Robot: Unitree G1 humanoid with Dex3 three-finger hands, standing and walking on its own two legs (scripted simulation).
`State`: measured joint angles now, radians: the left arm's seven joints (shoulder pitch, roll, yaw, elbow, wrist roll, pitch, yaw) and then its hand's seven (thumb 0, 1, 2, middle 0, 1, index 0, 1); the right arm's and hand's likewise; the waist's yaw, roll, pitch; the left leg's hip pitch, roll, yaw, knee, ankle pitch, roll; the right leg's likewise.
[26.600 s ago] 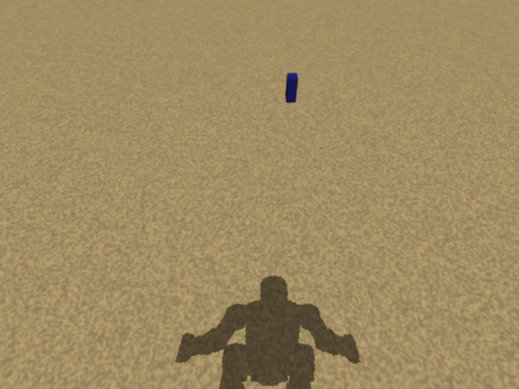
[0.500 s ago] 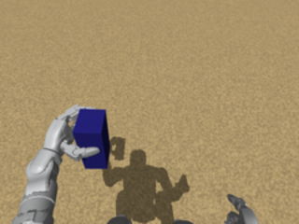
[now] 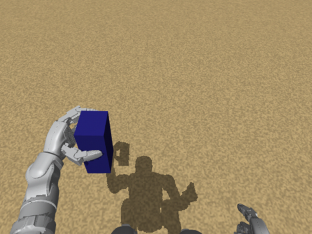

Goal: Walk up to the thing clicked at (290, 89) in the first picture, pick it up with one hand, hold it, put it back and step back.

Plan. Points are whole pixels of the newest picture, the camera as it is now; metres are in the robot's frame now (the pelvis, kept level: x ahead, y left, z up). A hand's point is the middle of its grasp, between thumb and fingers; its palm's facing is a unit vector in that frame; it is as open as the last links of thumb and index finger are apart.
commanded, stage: hold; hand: left
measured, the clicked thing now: (97, 144) +0.33 +0.16 +0.02
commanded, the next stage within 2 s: crouch in 0.52 s
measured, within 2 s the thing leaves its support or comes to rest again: neither
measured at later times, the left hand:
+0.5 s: hand (85, 137) +0.33 +0.18 +0.06, palm faces -0.22 -0.98 +0.00, open 11.1 cm
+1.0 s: hand (94, 148) +0.34 +0.17 -0.01, palm faces -0.24 -0.97 +0.02, open 11.2 cm
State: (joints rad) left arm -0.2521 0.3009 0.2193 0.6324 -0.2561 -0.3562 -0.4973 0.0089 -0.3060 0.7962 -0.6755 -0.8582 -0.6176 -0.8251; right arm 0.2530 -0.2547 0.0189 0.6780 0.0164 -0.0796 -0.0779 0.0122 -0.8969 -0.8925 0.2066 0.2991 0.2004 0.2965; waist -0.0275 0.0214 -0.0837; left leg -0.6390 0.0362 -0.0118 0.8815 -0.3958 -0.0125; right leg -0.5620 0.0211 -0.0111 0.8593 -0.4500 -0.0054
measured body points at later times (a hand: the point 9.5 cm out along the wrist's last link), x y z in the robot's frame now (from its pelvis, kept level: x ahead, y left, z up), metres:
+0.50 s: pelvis +0.00 +0.00 +0.00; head +0.04 +0.01 +0.45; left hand +0.34 +0.23 +0.06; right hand +0.12 -0.25 -0.10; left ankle +0.03 +0.13 -0.70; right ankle -0.01 -0.12 -0.70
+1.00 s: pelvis -0.01 +0.01 -0.02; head +0.07 +0.02 +0.42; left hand +0.34 +0.23 +0.00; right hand +0.11 -0.26 -0.13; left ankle +0.03 +0.13 -0.70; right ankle -0.01 -0.12 -0.70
